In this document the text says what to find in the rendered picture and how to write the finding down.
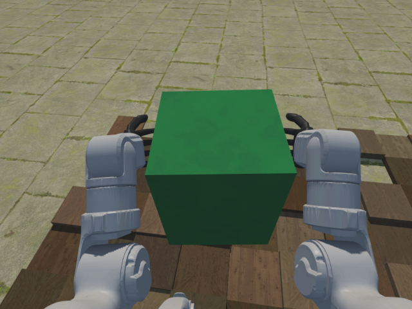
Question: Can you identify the robot left shin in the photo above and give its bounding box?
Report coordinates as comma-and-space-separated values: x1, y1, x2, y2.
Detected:
173, 292, 187, 299

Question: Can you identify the left robot hand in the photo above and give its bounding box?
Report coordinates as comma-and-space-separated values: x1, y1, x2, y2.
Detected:
124, 115, 155, 167

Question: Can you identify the left robot upper arm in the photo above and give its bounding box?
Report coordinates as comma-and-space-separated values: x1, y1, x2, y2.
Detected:
45, 242, 152, 309

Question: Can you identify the robot left forearm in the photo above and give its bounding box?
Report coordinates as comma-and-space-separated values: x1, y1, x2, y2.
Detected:
74, 133, 145, 292

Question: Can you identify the right robot upper arm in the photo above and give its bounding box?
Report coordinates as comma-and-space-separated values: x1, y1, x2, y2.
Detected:
294, 239, 412, 309

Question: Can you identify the carton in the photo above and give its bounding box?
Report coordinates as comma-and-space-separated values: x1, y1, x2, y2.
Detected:
145, 89, 297, 245

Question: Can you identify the robot right forearm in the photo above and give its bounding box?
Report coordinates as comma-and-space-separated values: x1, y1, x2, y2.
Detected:
294, 129, 379, 285

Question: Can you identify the right robot hand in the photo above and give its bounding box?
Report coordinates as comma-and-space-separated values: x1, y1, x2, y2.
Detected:
284, 113, 313, 169

